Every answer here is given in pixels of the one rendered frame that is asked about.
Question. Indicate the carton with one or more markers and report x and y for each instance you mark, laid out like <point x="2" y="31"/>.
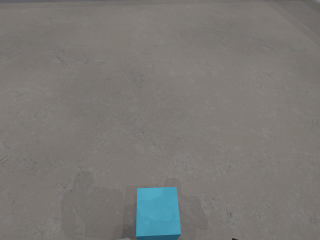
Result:
<point x="157" y="214"/>

